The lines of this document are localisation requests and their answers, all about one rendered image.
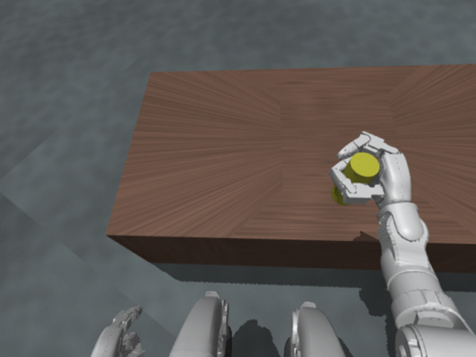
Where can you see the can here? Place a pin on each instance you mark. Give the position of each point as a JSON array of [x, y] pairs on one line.
[[361, 168]]

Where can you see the left robot hand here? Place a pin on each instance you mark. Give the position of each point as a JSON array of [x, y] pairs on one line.
[[112, 342]]

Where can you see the right robot arm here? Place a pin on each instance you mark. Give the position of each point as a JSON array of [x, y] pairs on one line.
[[428, 322]]

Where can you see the right robot hand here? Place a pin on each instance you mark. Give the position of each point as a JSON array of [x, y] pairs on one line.
[[391, 184]]

